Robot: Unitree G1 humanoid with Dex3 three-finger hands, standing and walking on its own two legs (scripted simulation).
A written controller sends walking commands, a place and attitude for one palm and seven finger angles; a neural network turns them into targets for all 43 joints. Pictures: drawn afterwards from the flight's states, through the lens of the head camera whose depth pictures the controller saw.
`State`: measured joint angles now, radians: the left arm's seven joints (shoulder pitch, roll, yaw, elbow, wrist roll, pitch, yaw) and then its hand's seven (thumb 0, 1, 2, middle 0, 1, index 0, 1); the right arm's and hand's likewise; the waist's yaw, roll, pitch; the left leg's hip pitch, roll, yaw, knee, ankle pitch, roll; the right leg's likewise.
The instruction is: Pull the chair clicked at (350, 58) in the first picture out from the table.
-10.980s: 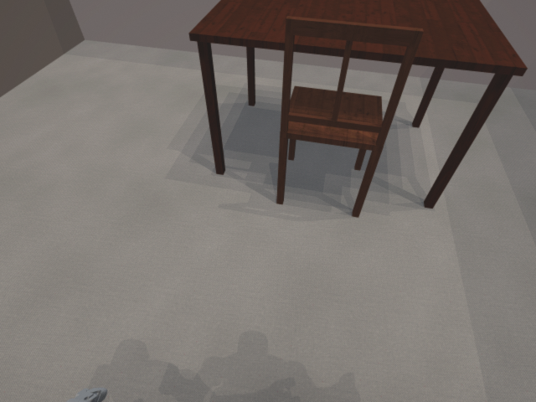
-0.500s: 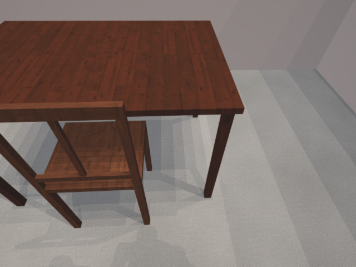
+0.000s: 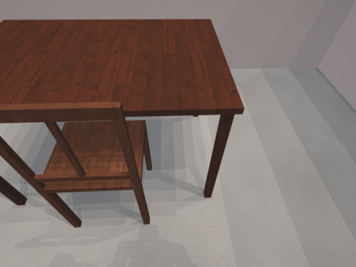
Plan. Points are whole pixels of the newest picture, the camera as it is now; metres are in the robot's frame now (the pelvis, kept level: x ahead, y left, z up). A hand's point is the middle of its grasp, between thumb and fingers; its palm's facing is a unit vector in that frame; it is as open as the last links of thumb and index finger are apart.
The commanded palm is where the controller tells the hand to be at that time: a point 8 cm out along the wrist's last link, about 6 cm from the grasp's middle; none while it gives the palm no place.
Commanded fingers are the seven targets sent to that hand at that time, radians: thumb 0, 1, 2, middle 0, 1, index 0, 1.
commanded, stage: look again from close up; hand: left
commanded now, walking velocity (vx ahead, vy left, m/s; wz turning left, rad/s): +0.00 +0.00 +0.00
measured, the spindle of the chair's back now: (68, 151) +0.46 +0.39 -0.10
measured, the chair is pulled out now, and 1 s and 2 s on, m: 0.00 0.00 0.00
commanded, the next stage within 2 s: raise the hand toward the chair's back in 0.72 s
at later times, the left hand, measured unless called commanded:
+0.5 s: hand out of the picture +0.03 +0.21 -0.17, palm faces -0.01 -0.96 -0.27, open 7.4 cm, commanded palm none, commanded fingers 0.00 0.90 0.90 -0.20 -0.30 -0.20 -0.30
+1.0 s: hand (95, 239) +0.19 +0.20 -0.05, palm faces +0.24 -0.96 -0.12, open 7.7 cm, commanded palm +0.12 +0.25 -0.07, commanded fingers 0.00 0.67 0.80 -0.18 -0.26 -0.18 -0.26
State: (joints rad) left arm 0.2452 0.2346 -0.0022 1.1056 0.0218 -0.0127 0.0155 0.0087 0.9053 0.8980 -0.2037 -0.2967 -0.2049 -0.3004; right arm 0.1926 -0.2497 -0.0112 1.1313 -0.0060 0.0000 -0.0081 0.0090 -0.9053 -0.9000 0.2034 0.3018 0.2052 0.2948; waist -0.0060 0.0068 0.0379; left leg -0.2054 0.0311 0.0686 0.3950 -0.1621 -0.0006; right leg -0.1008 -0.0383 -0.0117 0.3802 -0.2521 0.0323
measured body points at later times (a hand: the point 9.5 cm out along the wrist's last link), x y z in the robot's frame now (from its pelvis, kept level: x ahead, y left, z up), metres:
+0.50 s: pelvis +0.01 -0.01 +0.00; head +0.01 -0.01 +0.45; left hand +0.03 +0.26 -0.15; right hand +0.05 -0.27 -0.15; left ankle +0.03 +0.12 -0.74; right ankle -0.03 -0.14 -0.74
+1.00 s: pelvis -0.01 -0.02 -0.02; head +0.03 -0.01 +0.43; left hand +0.17 +0.25 -0.04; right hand +0.11 -0.27 -0.13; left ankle +0.03 +0.12 -0.74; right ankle -0.03 -0.14 -0.74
